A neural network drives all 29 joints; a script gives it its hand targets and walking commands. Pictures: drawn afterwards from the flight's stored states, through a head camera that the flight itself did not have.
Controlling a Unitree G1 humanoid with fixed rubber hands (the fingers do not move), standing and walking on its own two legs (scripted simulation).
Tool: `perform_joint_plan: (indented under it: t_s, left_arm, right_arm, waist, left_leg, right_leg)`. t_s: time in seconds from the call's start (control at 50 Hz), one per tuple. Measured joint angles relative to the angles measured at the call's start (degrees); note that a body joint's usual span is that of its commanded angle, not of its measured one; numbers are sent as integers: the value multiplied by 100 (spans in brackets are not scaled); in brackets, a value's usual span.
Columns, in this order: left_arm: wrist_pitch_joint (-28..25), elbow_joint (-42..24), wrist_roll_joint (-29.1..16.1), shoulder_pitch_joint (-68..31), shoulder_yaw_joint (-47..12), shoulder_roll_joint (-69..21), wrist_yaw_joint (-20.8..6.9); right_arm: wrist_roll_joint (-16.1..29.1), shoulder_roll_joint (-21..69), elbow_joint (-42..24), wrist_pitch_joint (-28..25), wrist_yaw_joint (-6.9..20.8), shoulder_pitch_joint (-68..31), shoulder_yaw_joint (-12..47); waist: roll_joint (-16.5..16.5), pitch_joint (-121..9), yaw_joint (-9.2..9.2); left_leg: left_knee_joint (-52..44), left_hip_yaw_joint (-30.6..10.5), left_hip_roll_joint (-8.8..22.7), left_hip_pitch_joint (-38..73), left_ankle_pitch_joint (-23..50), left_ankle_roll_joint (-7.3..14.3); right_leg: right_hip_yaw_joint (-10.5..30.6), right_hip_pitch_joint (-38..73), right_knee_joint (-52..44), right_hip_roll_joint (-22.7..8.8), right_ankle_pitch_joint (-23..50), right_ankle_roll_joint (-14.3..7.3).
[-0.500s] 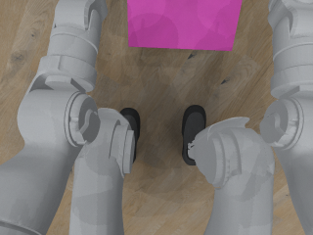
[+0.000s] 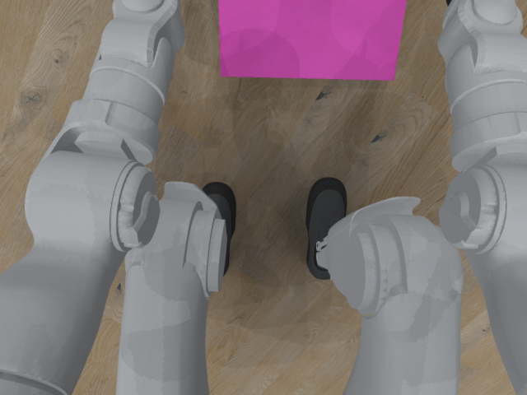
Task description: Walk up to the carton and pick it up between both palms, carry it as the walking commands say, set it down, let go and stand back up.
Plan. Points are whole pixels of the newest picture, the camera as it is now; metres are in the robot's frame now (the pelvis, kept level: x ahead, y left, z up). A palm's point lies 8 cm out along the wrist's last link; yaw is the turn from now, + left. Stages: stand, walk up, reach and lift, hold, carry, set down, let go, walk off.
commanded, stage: set down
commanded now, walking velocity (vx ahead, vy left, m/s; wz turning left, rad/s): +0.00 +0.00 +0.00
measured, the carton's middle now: out of the picture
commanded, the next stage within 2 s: let go in 1.64 s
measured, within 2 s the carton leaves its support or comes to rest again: neither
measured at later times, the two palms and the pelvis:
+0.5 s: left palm out of the picture +0.55 +0.13 -0.14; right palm out of the picture +0.52 -0.22 -0.18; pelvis -0.02 +0.00 +0.00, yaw +0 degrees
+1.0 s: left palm out of the picture +0.54 +0.13 -0.01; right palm out of the picture +0.53 -0.23 -0.03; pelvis -0.02 +0.00 +0.07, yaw +0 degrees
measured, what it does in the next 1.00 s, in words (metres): rises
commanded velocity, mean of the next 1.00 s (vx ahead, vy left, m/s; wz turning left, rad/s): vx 0.00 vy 0.00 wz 0.00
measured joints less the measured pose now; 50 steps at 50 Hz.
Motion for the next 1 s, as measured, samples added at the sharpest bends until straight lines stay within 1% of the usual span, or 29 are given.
perform_joint_plan:
  t_s: [0.18,0.3,0.34,0.4,0.44,0.52,0.58,0.68,0.8,0.88,0.92,0.96,1.0]
  left_arm:
    - [-44,29,-345,116,-232,147,59]
    - [-47,-5,-517,176,-361,198,139]
    - [-38,-175,-578,187,-395,214,182]
    - [24,-600,-675,115,-488,295,255]
    - [125,-877,-741,-37,-564,392,313]
    - [475,-1331,-800,168,-575,407,462]
    - [759,-1389,-808,359,-575,406,528]
    - [1015,-1398,-690,482,-575,407,558]
    - [1109,-1398,-578,535,-562,407,528]
    - [1263,-1430,-549,563,-484,407,520]
    - [1388,-1685,-548,616,-433,406,541]
    - [1514,-2194,-552,718,-414,407,560]
    - [1643,-2592,-552,934,-411,407,578]
  right_arm:
    - [234,-253,134,-63,-26,24,95]
    - [563,-418,134,-63,-46,24,287]
    - [684,-430,135,-52,-74,24,369]
    - [829,-436,82,9,-144,21,461]
    - [913,-460,-143,97,-213,28,496]
    - [1089,-392,-672,481,-351,167,669]
    - [1079,-346,-998,702,-383,162,712]
    - [906,-453,-1001,1011,-398,144,631]
    - [906,-468,-1002,1097,-223,145,628]
    - [891,-433,-1001,1262,-200,151,627]
    - [885,-448,-1062,1369,-211,151,620]
    - [884,-474,-1352,1507,-243,209,607]
    - [884,-450,-1672,1650,-279,427,605]
  waist:
    - [0,10,-6]
    - [0,0,-13]
    - [0,13,-13]
    - [1,256,-21]
    - [12,644,-27]
    - [87,632,-65]
    - [118,612,-124]
    - [117,553,-171]
    - [117,122,-174]
    - [117,149,-174]
    - [118,379,-173]
    - [118,704,-175]
    - [117,650,-176]
  left_leg:
    - [0,3,0,0,95,-11]
    - [0,4,0,2,148,-15]
    - [0,4,0,14,168,-17]
    - [0,4,0,190,193,-19]
    - [0,4,0,476,195,-19]
    - [0,4,0,663,196,-19]
    - [0,3,0,939,149,-13]
    - [-1,3,0,1383,44,4]
    - [-118,-6,0,1479,-17,12]
    - [-373,-28,0,1774,-40,12]
    - [-551,-43,0,2092,-49,12]
    - [-749,-59,0,2475,-52,12]
    - [-924,-73,0,2624,-47,12]
  right_leg:
    - [0,-3,3,-9,98,0]
    - [0,-3,3,-12,151,0]
    - [0,9,3,-13,172,0]
    - [0,184,3,-13,199,0]
    - [0,471,3,-13,200,0]
    - [0,658,3,-12,198,0]
    - [0,936,3,-10,146,0]
    - [0,1382,3,-7,38,0]
    - [0,1475,-103,-1,-31,0]
    - [0,1773,-346,11,-70,0]
    - [0,2096,-518,19,-90,0]
    - [0,2487,-712,27,-106,0]
    - [0,2641,-883,33,-108,0]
